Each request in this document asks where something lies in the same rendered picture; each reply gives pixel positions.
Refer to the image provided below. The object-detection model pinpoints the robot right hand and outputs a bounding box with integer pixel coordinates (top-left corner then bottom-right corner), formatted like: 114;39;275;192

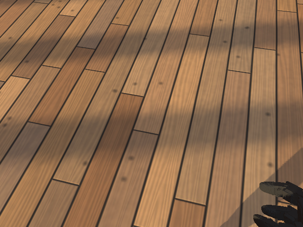
253;181;303;227

